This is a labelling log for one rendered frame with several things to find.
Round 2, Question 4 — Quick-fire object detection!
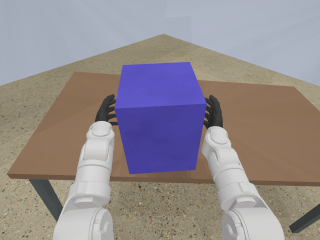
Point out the robot right hand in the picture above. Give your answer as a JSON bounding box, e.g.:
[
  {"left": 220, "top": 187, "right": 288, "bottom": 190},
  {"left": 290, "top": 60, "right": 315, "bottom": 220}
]
[{"left": 203, "top": 95, "right": 223, "bottom": 129}]

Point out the robot right forearm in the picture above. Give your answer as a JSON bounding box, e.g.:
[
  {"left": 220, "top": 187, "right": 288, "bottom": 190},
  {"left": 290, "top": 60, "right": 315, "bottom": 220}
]
[{"left": 201, "top": 126, "right": 285, "bottom": 240}]

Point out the left robot upper arm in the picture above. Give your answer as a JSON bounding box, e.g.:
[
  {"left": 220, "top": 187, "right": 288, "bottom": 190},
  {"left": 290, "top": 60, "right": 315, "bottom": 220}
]
[{"left": 53, "top": 207, "right": 114, "bottom": 240}]

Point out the table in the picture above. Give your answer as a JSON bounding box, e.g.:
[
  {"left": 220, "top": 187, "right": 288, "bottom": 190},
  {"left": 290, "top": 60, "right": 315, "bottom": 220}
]
[{"left": 7, "top": 71, "right": 320, "bottom": 233}]

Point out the robot left forearm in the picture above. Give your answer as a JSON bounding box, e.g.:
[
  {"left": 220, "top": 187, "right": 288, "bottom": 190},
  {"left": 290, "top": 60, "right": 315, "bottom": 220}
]
[{"left": 52, "top": 121, "right": 115, "bottom": 240}]

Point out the robot left hand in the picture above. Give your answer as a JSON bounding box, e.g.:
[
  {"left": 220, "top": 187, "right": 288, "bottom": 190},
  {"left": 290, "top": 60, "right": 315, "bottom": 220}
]
[{"left": 95, "top": 94, "right": 118, "bottom": 126}]

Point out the carton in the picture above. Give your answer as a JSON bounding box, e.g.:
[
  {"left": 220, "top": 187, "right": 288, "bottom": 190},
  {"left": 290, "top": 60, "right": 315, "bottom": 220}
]
[{"left": 114, "top": 62, "right": 207, "bottom": 174}]

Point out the right robot upper arm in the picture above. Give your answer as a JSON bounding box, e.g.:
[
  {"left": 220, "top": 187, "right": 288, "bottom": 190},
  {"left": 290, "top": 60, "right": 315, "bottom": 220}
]
[{"left": 222, "top": 207, "right": 284, "bottom": 240}]

